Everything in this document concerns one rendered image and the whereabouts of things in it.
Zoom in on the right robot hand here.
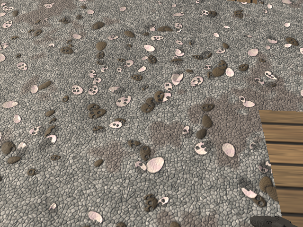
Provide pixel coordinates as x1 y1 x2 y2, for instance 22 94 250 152
250 216 297 227

